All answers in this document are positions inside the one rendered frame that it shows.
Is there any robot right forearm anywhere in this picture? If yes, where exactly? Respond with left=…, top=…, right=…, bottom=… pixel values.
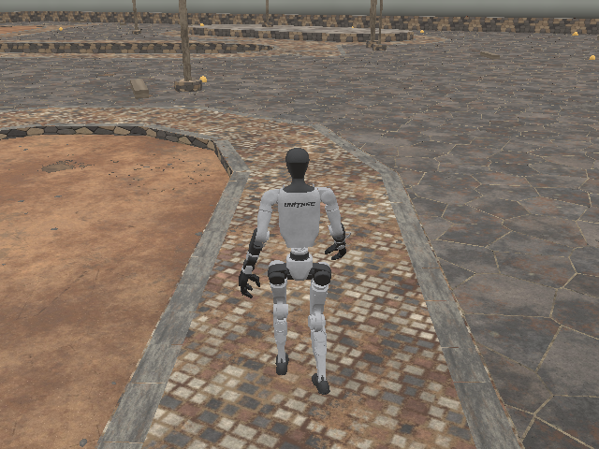
left=333, top=223, right=346, bottom=250

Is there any robot left foot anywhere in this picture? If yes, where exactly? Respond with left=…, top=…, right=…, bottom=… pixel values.
left=275, top=353, right=289, bottom=375

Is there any left robot upper arm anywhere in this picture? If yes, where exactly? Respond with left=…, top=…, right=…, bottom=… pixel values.
left=255, top=189, right=279, bottom=243

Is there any right robot upper arm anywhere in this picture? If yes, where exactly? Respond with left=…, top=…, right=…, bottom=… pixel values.
left=317, top=187, right=343, bottom=237

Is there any right robot hand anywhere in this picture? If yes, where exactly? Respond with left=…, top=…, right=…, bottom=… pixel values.
left=325, top=243, right=346, bottom=260

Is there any humanoid robot head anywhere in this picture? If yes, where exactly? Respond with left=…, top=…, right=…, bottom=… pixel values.
left=283, top=148, right=314, bottom=193

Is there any left robot hand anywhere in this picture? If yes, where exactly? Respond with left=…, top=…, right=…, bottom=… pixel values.
left=239, top=271, right=260, bottom=298

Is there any robot left forearm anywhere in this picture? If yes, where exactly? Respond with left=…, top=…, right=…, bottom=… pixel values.
left=241, top=228, right=263, bottom=274

